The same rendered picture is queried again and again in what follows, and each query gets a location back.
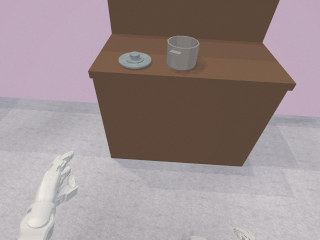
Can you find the pot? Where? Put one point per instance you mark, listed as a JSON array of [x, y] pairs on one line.
[[182, 52]]

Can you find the robot right hand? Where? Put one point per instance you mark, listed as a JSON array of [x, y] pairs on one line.
[[242, 234]]

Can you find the knob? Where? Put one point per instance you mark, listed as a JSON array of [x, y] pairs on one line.
[[134, 55]]

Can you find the robot left forearm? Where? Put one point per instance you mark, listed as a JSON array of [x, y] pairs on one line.
[[38, 223]]

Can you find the table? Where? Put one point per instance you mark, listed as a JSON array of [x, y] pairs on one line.
[[212, 114]]

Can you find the lid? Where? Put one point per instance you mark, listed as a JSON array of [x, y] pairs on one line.
[[134, 63]]

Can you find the robot left hand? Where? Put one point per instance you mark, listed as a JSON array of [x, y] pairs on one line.
[[49, 187]]

